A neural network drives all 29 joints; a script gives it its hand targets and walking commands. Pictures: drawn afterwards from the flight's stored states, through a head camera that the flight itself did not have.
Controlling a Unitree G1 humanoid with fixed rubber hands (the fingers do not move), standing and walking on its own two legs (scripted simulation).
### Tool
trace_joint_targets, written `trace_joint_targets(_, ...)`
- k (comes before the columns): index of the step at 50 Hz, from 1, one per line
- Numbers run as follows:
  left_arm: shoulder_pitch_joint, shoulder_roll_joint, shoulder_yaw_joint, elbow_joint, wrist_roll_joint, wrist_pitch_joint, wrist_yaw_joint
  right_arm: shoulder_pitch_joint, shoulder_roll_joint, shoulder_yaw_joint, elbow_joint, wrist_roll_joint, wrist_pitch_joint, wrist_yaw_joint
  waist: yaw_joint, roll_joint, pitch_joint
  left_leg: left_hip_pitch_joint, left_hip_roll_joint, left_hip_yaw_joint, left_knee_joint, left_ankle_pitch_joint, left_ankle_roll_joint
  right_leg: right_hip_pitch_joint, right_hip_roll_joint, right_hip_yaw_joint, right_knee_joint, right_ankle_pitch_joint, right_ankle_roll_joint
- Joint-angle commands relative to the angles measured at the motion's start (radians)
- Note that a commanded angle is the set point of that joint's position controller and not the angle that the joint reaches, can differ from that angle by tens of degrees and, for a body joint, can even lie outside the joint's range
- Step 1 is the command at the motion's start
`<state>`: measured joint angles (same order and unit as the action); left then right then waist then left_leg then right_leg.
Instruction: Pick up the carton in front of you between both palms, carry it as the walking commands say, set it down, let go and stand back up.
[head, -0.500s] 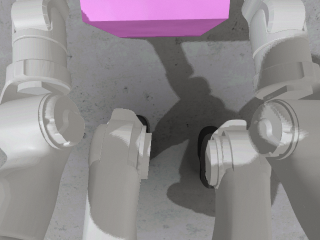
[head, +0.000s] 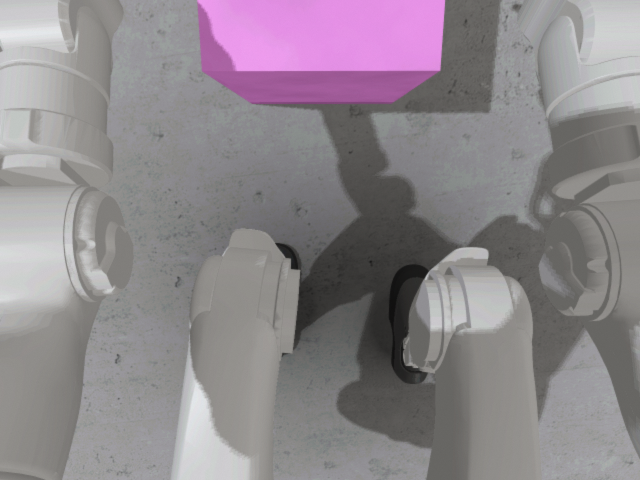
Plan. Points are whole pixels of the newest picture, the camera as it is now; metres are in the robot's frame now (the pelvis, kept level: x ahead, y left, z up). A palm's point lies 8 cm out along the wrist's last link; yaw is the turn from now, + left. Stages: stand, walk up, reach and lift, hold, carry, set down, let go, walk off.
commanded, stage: set down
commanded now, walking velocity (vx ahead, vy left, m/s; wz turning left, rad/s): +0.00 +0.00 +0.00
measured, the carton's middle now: out of the picture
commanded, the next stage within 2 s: let go in 0.80 s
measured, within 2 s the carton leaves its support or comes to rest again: neither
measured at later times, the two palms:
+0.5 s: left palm out of the picture +0.56 +0.28 +0.03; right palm out of the picture +0.60 -0.11 +0.03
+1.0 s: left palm out of the picture +0.53 +0.28 +0.15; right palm out of the picture +0.56 -0.13 +0.15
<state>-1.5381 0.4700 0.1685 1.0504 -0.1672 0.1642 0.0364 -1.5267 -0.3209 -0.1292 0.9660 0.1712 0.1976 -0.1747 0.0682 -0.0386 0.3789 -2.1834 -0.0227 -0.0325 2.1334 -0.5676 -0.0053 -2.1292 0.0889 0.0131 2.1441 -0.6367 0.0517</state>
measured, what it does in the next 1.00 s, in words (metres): rises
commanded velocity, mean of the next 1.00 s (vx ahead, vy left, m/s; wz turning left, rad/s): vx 0.00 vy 0.00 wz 0.00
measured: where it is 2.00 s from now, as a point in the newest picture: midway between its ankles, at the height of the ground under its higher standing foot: (340, 332)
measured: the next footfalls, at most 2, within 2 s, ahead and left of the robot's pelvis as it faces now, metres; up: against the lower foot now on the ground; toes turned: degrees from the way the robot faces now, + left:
none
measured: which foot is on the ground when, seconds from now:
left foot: down 0.00-1.00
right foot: down 0.00-1.00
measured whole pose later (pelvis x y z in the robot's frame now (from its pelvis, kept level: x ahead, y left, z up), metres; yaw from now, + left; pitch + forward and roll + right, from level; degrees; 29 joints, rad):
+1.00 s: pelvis +0.04 +0.01 +0.27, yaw +1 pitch +45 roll -2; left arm -1.11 0.33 0.37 0.85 0.12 0.19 -0.09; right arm -1.08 -0.17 -0.30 0.75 -0.11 0.23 -0.09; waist 0.04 -0.02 -0.01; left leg -1.54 -0.03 -0.05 1.04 -0.29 0.00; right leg -1.49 0.06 0.06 1.04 -0.33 0.04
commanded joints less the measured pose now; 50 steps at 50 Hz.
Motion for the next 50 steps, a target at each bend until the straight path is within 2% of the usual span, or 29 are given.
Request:
trace_joint_targets(1,-0.272,0.122,0.037,-0.097,0.033,0.012,-0.001,-0.26,-0.122,-0.074,-0.078,-0.049,0.007,-0.001,0.009,0.083,-1.342,0.816,-0.013,0.075,-0.251,0.39,-0.016,0.422,0.024,-0.118,-0.252,0.236,-0.022)
trace_joint_targets(6,-0.219,0.069,0.084,-0.068,0.095,0.007,-0.018,-0.215,-0.076,-0.127,-0.039,-0.114,-0.002,0.028,0.005,0.073,-1.253,0.747,-0.02,0.072,-0.341,0.366,-0.019,0.377,0.021,-0.112,-0.339,0.229,-0.016)
trace_joint_targets(11,-0.196,0.079,0.129,-0.105,0.129,0.01,-0.027,-0.208,-0.061,-0.14,-0.081,-0.138,0.003,0.038,0.022,0.051,-1.344,0.777,-0.029,0.085,-0.42,0.394,-0.023,0.456,0.027,-0.112,-0.419,0.261,-0.009)
trace_joint_targets(16,-0.167,0.103,0.144,-0.188,0.129,0.034,-0.036,-0.193,-0.06,-0.127,-0.162,-0.134,0.027,0.033,0.031,0.037,-1.498,0.88,-0.038,0.096,-0.498,0.472,-0.024,0.576,0.039,-0.112,-0.5,0.327,-0.004)
trace_joint_targets(22,-0.111,0.106,0.136,-0.266,0.11,0.062,-0.053,-0.137,-0.06,-0.116,-0.241,-0.122,0.051,0.03,0.025,0.041,-1.596,1.021,-0.045,0.09,-0.598,0.59,-0.026,0.67,0.044,-0.107,-0.609,0.411,-0.003)
trace_joint_targets(29,-0.041,0.078,0.153,-0.262,0.125,0.057,-0.075,-0.053,-0.04,-0.132,-0.245,-0.136,0.044,0.046,0.016,0.051,-1.543,1.116,-0.043,0.073,-0.739,0.663,-0.027,0.711,0.036,-0.089,-0.76,0.461,-0.002)
trace_joint_targets(39,0.017,0.039,0.21,-0.219,0.193,0.018,-0.1,0.017,0.0,-0.167,-0.226,-0.187,0.018,0.077,0.013,0.034,-1.423,1.193,-0.036,0.062,-0.969,0.649,-0.02,0.863,0.017,-0.066,-0.995,0.491,0.01)
trace_joint_targets(44,0.109,0.015,0.232,-0.222,0.257,0.006,-0.115,0.126,0.028,-0.192,-0.237,-0.249,0.014,0.088,0.002,0.035,-1.428,1.29,-0.032,0.059,-1.061,0.668,-0.016,0.961,0.012,-0.062,-1.097,0.525,0.015)
trace_joint_targets(50,0.368,-0.002,0.2,-0.355,0.307,0.003,-0.139,0.395,0.068,-0.162,-0.372,-0.296,0.012,0.089,0.0,0.06,-1.499,1.529,-0.034,0.053,-1.151,0.796,-0.009,1.106,0.014,-0.058,-1.199,0.621,0.01)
